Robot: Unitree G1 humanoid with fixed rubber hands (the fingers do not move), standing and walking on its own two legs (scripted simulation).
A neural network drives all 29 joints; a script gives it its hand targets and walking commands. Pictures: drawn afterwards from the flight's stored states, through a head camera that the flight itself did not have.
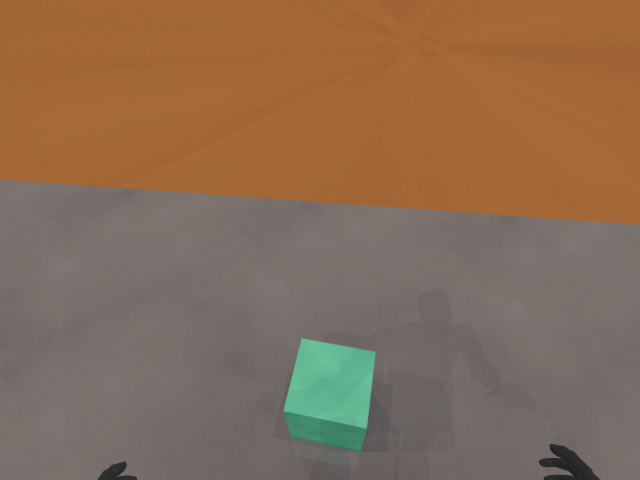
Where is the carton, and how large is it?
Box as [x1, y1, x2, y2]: [283, 339, 375, 451]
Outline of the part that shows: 301,339 283,410 291,436 360,451 366,429 375,352 307,339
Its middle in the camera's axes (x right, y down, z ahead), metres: +0.04 +0.45 +1.10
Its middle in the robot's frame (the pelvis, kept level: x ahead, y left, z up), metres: +0.43 -0.01 -0.66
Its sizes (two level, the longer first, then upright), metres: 0.210 0.200 0.250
